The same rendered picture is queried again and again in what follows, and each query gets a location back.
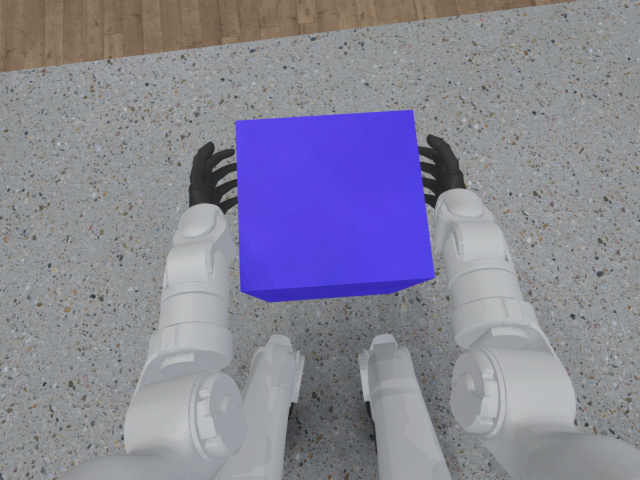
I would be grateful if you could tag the robot right hand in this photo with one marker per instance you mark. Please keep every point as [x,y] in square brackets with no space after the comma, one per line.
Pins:
[446,171]

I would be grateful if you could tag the left robot forearm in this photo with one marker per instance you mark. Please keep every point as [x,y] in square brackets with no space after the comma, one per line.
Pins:
[193,326]

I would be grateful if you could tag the right robot foot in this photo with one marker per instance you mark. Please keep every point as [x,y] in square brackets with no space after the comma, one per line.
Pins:
[373,423]

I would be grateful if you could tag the robot left upper arm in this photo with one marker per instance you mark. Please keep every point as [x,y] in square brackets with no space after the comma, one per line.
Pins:
[182,428]

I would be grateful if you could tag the right robot forearm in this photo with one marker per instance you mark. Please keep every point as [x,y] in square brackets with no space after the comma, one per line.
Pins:
[489,309]

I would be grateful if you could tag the carton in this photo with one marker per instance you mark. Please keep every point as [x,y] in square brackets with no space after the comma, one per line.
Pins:
[331,206]

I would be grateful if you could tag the robot right upper arm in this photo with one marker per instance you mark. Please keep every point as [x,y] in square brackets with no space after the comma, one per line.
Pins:
[520,404]

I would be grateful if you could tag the left robot shin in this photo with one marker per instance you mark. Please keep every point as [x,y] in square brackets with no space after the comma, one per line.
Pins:
[277,339]

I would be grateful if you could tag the robot left hand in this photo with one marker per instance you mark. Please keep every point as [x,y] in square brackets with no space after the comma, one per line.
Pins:
[203,180]

